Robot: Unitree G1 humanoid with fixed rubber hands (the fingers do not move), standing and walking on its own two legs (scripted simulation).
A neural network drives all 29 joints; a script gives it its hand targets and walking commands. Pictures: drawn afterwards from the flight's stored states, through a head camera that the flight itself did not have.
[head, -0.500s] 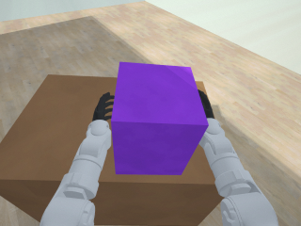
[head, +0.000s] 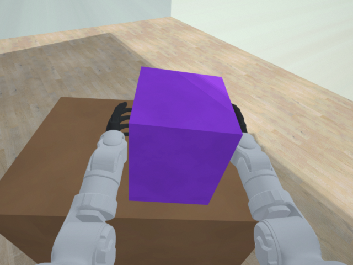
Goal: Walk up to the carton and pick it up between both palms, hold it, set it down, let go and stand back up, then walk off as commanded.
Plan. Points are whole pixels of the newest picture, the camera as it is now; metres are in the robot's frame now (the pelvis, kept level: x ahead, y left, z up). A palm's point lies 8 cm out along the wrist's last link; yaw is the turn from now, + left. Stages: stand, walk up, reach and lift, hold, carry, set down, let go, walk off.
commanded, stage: reach and lift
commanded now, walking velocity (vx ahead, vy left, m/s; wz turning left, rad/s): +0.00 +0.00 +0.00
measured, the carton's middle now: (175, 138) +0.38 +0.02 +0.11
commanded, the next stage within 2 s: hold in 0.98 s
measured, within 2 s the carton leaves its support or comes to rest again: neither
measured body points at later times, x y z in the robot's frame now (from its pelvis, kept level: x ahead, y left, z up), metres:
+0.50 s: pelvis +0.00 +0.00 +0.00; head -0.04 +0.02 +0.45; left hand +0.38 +0.17 +0.14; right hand +0.39 -0.12 +0.15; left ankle +0.01 +0.12 -0.74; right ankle +0.04 -0.13 -0.74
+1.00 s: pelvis +0.00 +0.00 +0.00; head -0.05 +0.02 +0.45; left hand +0.37 +0.18 +0.16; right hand +0.39 -0.12 +0.17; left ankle +0.01 +0.12 -0.74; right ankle +0.04 -0.13 -0.74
